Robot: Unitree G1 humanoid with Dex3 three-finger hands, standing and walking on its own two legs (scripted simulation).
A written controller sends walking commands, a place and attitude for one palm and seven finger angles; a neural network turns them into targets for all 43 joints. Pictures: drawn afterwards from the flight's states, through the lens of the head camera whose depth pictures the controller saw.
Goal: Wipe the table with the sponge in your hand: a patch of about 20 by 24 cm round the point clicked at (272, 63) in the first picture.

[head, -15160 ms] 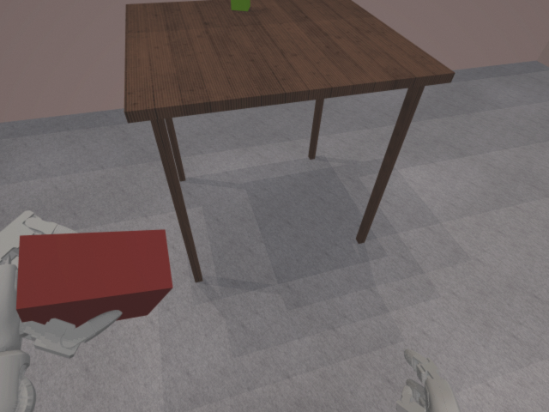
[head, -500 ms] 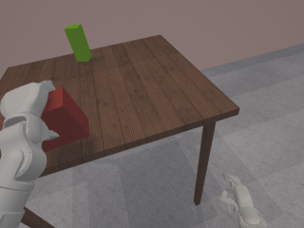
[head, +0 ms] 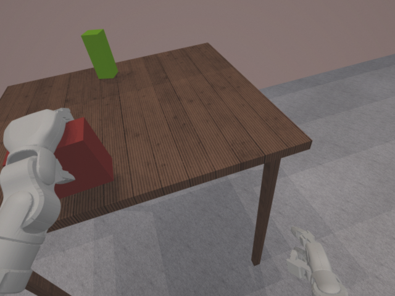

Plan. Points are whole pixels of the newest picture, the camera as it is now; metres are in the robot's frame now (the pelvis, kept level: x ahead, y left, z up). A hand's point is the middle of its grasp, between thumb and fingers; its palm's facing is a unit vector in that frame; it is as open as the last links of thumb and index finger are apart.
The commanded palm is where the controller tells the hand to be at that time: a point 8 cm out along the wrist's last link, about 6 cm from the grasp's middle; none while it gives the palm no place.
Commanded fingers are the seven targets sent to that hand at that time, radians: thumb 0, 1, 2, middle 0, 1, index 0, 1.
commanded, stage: move the sponge above the wiping area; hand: left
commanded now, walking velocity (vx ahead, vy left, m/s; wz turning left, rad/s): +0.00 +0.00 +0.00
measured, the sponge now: (71, 167) +0.28 +0.31 +0.15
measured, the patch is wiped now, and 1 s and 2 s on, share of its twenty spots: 0.00 0.00 0.00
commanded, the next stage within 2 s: lower the sponge onto the table in 1.70 s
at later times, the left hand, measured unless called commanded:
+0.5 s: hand (60, 145) +0.30 +0.33 +0.18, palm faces +0.09 -0.01 -1.00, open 10.5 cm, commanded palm +0.26 +0.33 +0.26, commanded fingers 0.00 0.10 1.30 -1.20 -1.60 -1.20 -1.60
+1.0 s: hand (49, 147) +0.29 +0.34 +0.19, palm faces +0.10 -0.02 -0.99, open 10.5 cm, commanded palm +0.25 +0.33 +0.27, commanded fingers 0.00 0.10 1.30 -1.20 -1.60 -1.20 -1.60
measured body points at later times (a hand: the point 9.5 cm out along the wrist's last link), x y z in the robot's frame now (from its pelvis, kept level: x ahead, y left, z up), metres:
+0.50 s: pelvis +0.01 +0.00 +0.00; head +0.00 -0.05 +0.45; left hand +0.29 +0.33 +0.24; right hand +0.24 -0.20 -0.09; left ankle +0.06 +0.11 -0.74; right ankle -0.01 -0.09 -0.74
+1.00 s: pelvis +0.01 +0.00 +0.00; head +0.00 -0.04 +0.45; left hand +0.28 +0.34 +0.25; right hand +0.27 -0.19 -0.08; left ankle +0.06 +0.11 -0.74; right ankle -0.01 -0.09 -0.74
